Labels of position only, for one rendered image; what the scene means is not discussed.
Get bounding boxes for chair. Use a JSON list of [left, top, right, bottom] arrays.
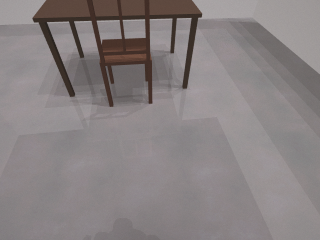
[[87, 0, 153, 107]]

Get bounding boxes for table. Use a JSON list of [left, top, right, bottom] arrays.
[[32, 0, 202, 97]]

